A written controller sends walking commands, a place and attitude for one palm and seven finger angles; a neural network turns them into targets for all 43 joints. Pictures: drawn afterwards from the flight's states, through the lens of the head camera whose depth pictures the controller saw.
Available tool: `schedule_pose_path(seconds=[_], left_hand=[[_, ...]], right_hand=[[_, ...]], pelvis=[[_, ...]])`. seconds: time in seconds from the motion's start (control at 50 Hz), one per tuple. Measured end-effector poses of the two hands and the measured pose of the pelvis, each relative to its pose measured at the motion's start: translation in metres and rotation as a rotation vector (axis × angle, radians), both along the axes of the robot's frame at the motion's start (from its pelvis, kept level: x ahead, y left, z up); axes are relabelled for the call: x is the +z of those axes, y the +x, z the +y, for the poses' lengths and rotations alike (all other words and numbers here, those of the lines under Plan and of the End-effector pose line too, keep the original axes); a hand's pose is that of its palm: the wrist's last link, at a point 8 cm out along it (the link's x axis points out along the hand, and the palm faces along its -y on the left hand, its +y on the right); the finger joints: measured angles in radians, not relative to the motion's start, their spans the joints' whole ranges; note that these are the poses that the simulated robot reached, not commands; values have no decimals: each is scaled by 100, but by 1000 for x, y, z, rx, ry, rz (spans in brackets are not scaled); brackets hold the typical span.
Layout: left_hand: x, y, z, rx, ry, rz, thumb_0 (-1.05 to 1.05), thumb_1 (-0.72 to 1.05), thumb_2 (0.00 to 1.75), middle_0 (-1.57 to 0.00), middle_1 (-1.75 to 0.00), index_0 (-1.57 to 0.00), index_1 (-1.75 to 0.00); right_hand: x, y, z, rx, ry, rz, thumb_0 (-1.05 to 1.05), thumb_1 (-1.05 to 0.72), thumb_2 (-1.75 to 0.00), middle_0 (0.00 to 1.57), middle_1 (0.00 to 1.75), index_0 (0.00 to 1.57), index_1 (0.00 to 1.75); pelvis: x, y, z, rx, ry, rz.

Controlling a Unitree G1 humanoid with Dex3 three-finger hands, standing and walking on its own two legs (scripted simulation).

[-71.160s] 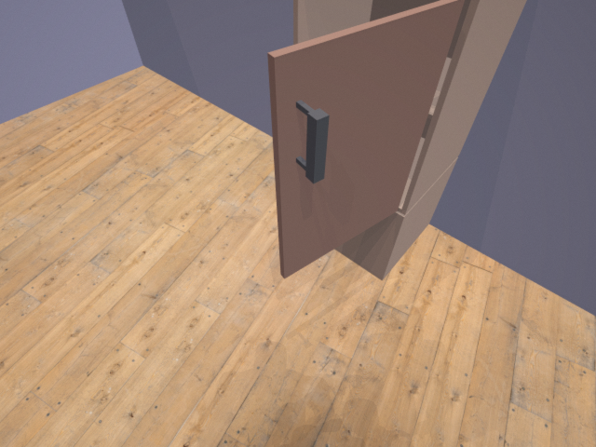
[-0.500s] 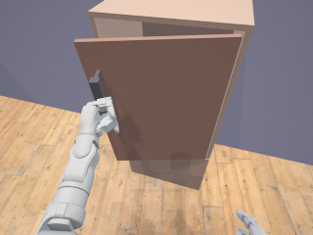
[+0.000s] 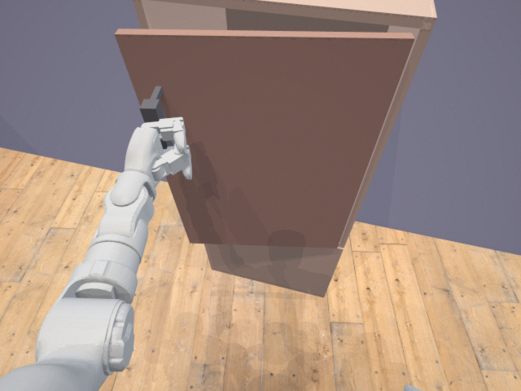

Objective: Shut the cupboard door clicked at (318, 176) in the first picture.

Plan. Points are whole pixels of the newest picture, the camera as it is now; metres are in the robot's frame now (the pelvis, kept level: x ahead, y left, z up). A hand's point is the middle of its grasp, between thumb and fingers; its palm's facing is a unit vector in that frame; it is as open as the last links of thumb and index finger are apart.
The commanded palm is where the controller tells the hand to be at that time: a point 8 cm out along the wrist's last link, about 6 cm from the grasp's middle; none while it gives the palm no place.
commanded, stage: push the door shut along its arc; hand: left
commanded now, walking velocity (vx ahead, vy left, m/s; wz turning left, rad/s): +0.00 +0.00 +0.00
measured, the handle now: (163, 128) +0.51 +0.17 +0.12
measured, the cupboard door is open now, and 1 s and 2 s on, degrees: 12 3 0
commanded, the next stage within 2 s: pull the fist back off the door in 1.36 s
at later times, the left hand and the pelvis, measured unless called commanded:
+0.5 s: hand (217, 125) +0.51 +0.08 +0.13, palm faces -0.23 -0.97 +0.00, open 3.1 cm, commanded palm +0.51 +0.14 +0.12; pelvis -0.01 +0.02 -0.01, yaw -2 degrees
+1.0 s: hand (221, 114) +0.54 +0.07 +0.13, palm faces -0.33 -0.95 -0.01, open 3.1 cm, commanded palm +0.56 +0.11 +0.12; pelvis +0.00 +0.01 -0.02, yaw +0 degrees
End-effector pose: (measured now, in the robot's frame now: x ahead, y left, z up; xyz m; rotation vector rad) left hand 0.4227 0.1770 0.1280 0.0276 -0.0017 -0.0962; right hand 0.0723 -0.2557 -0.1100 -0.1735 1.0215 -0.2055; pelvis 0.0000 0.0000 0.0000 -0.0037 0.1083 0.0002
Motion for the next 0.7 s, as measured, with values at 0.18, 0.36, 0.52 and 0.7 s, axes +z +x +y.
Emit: schedule_pose_path(seconds=[0.18,0.36,0.52,0.7], left_hand=[[0,21,-5,-59,2,13,2,90,90,-130,-150,-130,-150],[-3,51,-29,-118,-11,35,2,90,90,-130,-150,-130,-150],[1,85,-43,-141,-26,30,2,90,90,-130,-150,-130,-150],[0,103,-40,-177,-9,39,-1,86,90,-130,-150,-130,-150]], right_hand=[[-4,-30,4,-28,-22,55,1,-90,-89,20,29,20,30],[-7,-65,8,-69,-38,121,1,-90,-89,20,30,20,30],[-8,-105,8,-136,-44,210,0,-90,-89,20,30,20,30],[-8,-130,7,-172,-36,320,0,-90,-89,20,30,20,30]], pelvis=[[-5,-6,11,4,-12,36],[-11,-11,17,-6,-16,87],[-15,-7,18,-27,-16,141],[-18,2,13,-29,-18,175]])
